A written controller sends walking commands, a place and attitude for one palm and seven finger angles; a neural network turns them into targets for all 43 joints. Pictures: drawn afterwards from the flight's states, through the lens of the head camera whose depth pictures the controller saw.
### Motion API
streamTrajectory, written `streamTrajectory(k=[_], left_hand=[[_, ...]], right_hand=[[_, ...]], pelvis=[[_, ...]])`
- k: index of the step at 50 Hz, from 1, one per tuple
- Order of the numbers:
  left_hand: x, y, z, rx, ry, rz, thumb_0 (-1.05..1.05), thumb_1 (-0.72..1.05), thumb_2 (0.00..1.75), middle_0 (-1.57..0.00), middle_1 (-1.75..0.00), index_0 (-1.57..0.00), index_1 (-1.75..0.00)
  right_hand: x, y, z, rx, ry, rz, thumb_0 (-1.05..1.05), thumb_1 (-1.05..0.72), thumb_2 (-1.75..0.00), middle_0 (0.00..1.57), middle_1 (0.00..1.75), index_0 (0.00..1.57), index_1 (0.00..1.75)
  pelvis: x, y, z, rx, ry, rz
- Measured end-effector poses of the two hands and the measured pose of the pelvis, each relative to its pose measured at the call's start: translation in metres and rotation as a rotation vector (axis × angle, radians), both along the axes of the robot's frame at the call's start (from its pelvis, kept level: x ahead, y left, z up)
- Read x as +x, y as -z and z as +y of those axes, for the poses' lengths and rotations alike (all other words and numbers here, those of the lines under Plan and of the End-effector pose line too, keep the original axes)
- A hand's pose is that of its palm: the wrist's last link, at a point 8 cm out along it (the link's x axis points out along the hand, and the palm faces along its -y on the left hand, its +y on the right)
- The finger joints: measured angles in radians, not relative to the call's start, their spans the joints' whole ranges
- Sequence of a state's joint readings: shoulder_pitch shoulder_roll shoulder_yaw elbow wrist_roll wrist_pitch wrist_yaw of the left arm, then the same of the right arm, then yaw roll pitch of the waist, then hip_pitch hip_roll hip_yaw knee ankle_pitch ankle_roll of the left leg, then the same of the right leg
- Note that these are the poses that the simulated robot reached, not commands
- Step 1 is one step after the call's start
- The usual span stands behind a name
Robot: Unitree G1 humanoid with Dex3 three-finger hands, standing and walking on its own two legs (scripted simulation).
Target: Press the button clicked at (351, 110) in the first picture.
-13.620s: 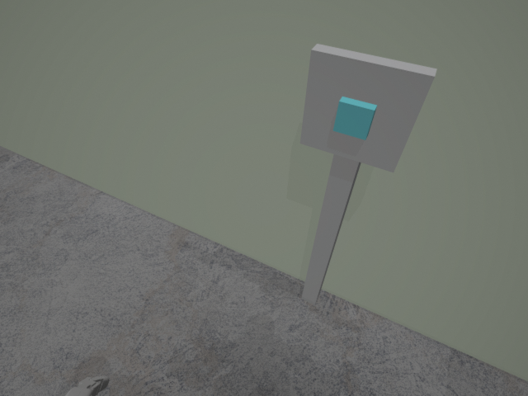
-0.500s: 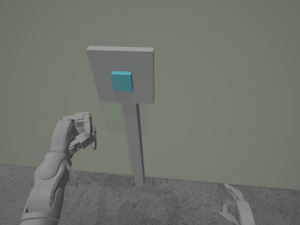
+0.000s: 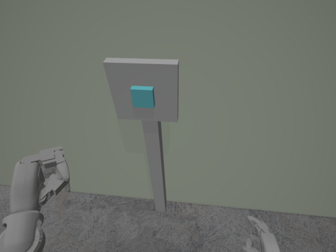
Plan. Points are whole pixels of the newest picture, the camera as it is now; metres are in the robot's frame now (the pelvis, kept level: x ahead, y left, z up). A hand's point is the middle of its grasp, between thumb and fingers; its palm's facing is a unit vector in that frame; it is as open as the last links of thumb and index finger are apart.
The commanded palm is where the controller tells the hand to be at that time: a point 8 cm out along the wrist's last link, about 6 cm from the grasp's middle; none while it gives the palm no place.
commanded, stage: draw the hand back to the body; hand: left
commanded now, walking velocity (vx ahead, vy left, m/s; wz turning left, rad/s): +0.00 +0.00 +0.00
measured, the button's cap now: (143, 96) +0.51 +0.14 +0.12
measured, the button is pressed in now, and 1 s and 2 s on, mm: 0 0 0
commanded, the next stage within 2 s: step back with the hand held close in 0.44 s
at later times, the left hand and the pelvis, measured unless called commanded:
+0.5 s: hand (53, 184) +0.18 +0.24 +0.15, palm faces +0.45 -0.82 -0.36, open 3.1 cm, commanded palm +0.13 +0.27 +0.17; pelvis +0.01 -0.01 +0.00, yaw +0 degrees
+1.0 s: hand (36, 197) +0.15 +0.25 +0.16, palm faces +0.33 -0.80 -0.51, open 3.1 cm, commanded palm +0.10 +0.29 +0.17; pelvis -0.04 +0.01 -0.01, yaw -1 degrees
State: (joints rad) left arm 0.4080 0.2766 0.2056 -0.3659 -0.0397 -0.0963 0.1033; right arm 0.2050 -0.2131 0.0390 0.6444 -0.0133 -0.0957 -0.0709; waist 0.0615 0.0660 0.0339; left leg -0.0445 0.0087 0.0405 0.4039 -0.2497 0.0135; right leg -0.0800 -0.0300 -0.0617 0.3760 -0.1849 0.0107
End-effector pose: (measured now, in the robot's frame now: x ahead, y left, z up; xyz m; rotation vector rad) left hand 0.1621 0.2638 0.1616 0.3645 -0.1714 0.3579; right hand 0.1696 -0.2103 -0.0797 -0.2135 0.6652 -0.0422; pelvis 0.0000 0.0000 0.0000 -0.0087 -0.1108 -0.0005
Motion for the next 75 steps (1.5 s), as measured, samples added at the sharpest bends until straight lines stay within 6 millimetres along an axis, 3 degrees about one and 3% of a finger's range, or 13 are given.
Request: streamTrajectory(k=[13,22,29,33,38,43,51,59,66,75], left_hand=[[-0.032,-0.017,0.016,0.088,-0.098,-0.013,0.02,0.89,0.9,-1.31,-1.5,-1.3,-1.5],[-0.025,-0.005,0.011,0.04,-0.102,0.007,0.02,0.89,0.9,-1.31,-1.5,-1.3,-1.5],[-0.024,-0.014,0.007,0.068,-0.078,-0.019,0.02,0.89,0.9,-1.31,-1.5,-1.3,-1.5],[-0.02,-0.021,0.017,0.117,-0.083,-0.036,0.02,0.89,0.9,-1.31,-1.5,-1.3,-1.5],[-0.014,-0.008,0.015,0.123,-0.029,0.039,0.02,0.9,0.9,-1.31,-1.5,-1.3,-1.5],[-0.02,-0.003,0.012,0.149,0.045,0.092,0.02,0.89,0.9,-1.31,-1.5,-1.3,-1.5],[-0.051,-0.017,0.027,0.22,0.029,0.001,0.02,0.89,0.9,-1.31,-1.5,-1.3,-1.49],[-0.086,-0.006,0.024,0.193,-0.01,-0.063,0.02,0.89,0.9,-1.31,-1.5,-1.3,-1.5],[-0.108,-0.007,0.021,0.167,0.027,-0.159,0.02,0.89,0.9,-1.31,-1.5,-1.31,-1.5],[-0.133,-0.024,0.039,0.228,0.03,-0.2,0.02,0.89,0.9,-1.31,-1.5,-1.31,-1.5]], right_hand=[[0.023,-0.009,0.0,-0.004,-0.016,-0.067,0.01,-0.9,-0.9,0.2,0.3,0.2,0.3],[0.022,-0.009,0.001,-0.006,-0.025,-0.06,0.01,-0.9,-0.9,0.2,0.3,0.21,0.3],[0.014,-0.006,-0.003,-0.002,-0.008,-0.054,0.01,-0.9,-0.9,0.2,0.3,0.21,0.3],[0.007,-0.004,-0.007,0.0,0.009,-0.016,0.01,-0.9,-0.9,0.2,0.3,0.21,0.3],[-0.008,-0.001,-0.018,-0.028,0.061,0.043,0.01,-0.9,-0.9,0.21,0.3,0.21,0.3],[-0.025,0.001,-0.027,-0.054,0.123,0.082,0.01,-0.9,-0.9,0.2,0.3,0.21,0.3],[-0.045,-0.003,-0.019,-0.064,0.143,0.05,0.01,-0.9,-0.9,0.2,0.3,0.2,0.3],[-0.066,0.0,-0.007,-0.042,0.094,-0.021,0.01,-0.9,-0.9,0.2,0.3,0.21,0.3],[-0.106,0.007,-0.01,-0.094,0.093,0.026,0.01,-0.9,-0.9,0.21,0.3,0.21,0.3],[-0.166,0.005,-0.003,-0.083,0.159,0.068,0.01,-0.9,-0.9,0.2,0.3,0.21,0.3]], pelvis=[[0.008,0.001,-0.001,-0.005,-0.003,0.002],[0.005,0.001,-0.005,-0.004,-0.005,0.004],[0.006,0.001,-0.006,-0.005,0.0,0.0],[0.002,0.001,-0.006,-0.012,-0.005,0.036],[-0.007,0.001,0.0,-0.011,0.003,0.086],[-0.016,0.003,0.007,-0.003,0.008,0.11],[-0.039,0.01,0.013,0.006,0.01,0.101],[-0.071,0.021,0.011,0.005,0.006,0.085],[-0.097,0.027,0.014,-0.007,0.01,0.084],[-0.127,0.018,0.019,-0.063,-0.012,0.101]])
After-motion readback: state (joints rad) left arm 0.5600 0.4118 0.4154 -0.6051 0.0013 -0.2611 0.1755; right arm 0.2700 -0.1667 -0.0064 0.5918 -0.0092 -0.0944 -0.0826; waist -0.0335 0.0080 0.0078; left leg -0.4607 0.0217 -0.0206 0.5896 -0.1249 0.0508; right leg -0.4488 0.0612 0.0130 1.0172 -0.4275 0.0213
